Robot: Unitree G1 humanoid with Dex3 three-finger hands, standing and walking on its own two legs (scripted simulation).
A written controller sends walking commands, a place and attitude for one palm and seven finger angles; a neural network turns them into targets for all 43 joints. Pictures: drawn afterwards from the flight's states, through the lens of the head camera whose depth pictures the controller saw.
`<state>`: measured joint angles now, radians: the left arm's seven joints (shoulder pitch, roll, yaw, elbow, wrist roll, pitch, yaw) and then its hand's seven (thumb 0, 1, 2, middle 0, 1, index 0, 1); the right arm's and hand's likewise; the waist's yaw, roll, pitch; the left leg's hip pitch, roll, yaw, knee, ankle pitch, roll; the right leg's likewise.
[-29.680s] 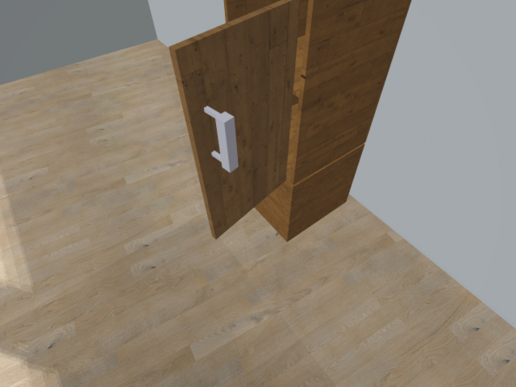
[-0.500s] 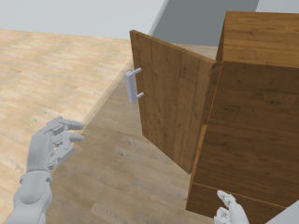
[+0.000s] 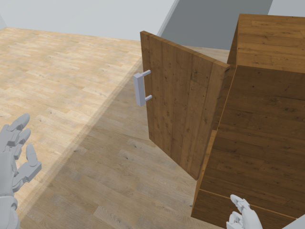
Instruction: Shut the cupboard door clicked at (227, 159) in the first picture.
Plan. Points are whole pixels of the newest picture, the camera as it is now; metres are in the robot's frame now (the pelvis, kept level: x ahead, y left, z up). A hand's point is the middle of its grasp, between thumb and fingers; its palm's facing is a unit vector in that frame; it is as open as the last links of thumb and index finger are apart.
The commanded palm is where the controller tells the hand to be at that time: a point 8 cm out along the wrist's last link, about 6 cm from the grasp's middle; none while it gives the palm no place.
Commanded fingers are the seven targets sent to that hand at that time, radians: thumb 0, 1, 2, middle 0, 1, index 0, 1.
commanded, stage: draw the hand back to the body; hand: left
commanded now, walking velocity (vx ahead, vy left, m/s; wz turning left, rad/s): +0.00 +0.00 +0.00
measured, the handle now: (144, 87) +0.61 +0.12 +0.04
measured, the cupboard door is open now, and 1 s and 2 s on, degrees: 60 60 60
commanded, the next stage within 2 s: step back with the hand held close in 0.14 s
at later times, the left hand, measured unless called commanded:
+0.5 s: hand (44, 162) +0.20 +0.26 +0.15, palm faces +0.38 -0.80 -0.46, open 7.4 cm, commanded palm +0.14 +0.30 +0.17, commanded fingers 0.00 0.90 0.90 -0.20 -0.30 -0.20 -0.30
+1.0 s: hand out of the picture +0.11 +0.30 +0.14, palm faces +0.46 -0.76 -0.45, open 7.4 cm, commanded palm +0.04 +0.33 +0.17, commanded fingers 0.00 0.90 0.90 -0.20 -0.30 -0.20 -0.30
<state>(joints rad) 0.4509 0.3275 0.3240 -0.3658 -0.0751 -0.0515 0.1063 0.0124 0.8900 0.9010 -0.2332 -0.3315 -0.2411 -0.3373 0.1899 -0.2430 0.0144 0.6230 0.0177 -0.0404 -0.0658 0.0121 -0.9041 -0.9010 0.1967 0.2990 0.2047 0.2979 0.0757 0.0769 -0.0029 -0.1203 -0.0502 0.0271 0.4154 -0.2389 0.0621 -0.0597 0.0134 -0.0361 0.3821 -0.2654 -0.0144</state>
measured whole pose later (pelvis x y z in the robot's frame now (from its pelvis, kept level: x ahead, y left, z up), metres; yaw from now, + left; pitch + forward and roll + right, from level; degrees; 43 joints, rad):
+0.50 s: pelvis -0.01 +0.00 +0.00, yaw -1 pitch +1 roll -1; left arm 0.52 0.38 0.36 -0.38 -0.07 -0.11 0.11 0.01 0.89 0.90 -0.21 -0.30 -0.21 -0.31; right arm 0.18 -0.26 -0.02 0.59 0.03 0.04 -0.08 0.01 -0.90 -0.90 0.20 0.30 0.21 0.30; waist 0.02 0.08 -0.03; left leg -0.25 -0.03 0.05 0.50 -0.26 0.06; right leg -0.18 0.03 -0.02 0.43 -0.27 -0.01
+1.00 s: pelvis -0.09 +0.03 -0.02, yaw +2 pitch -1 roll -3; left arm 0.49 0.40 0.42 -0.44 -0.01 -0.18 0.13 0.01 0.89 0.90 -0.21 -0.30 -0.22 -0.31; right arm 0.25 -0.23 0.00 0.55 0.02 0.02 -0.09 0.01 -0.90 -0.90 0.20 0.30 0.21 0.30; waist -0.01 0.02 0.00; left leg -0.42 -0.04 0.06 0.64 -0.23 0.12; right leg -0.34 0.03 0.02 0.61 -0.25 0.02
